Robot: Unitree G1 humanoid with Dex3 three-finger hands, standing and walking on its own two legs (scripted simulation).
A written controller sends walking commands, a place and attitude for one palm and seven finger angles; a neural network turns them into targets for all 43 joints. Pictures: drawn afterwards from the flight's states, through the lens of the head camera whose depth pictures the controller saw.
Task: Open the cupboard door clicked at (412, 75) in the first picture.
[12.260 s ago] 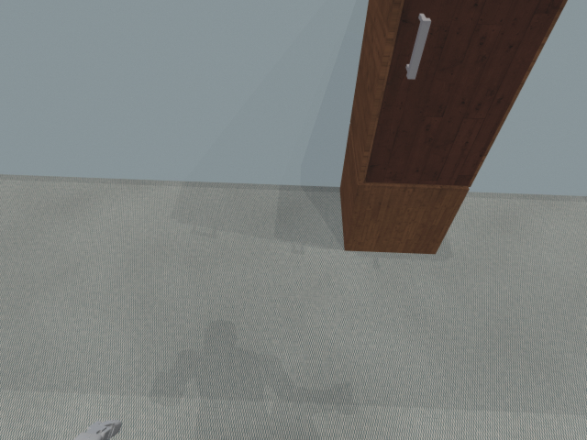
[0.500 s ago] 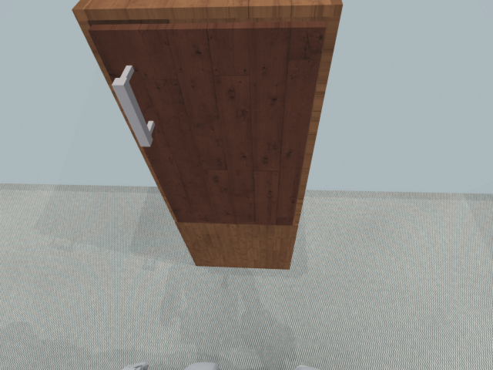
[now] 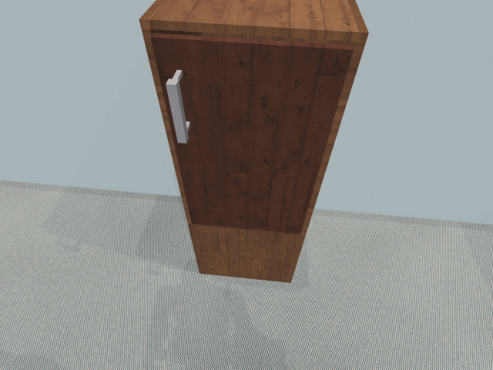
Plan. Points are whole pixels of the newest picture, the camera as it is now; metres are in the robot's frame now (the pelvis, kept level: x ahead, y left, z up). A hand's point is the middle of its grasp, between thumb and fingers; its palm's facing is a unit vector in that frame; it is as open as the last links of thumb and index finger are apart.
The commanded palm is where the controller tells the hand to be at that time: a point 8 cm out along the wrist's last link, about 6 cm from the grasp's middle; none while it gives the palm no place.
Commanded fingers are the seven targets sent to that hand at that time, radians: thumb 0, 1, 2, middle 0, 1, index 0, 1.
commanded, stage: come to a stop and stand still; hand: left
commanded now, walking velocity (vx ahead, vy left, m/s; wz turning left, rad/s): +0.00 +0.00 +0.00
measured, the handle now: (180, 107) +0.56 +0.19 +0.12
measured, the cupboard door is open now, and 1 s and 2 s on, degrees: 0 0 0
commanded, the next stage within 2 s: look again from close up in 0.42 s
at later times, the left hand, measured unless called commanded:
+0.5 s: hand out of the picture -0.03 +0.14 -0.17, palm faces +0.04 -0.99 -0.17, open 7.4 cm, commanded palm none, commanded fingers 0.00 0.90 0.90 -0.20 -0.30 -0.20 -0.30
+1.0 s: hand out of the picture -0.03 +0.19 -0.18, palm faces +0.03 -0.98 -0.19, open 7.4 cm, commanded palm none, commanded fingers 0.00 0.90 0.90 -0.20 -0.30 -0.20 -0.30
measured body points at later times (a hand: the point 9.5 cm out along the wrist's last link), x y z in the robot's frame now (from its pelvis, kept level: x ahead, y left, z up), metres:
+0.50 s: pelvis -0.02 -0.02 +0.00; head -0.02 -0.02 +0.45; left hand -0.03 +0.19 -0.16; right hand -0.05 -0.22 -0.16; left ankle +0.00 +0.11 -0.74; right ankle -0.03 -0.11 -0.74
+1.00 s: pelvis -0.04 +0.02 +0.00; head -0.05 +0.03 +0.45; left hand -0.03 +0.24 -0.16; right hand -0.02 -0.21 -0.15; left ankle +0.00 +0.11 -0.74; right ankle -0.03 -0.11 -0.74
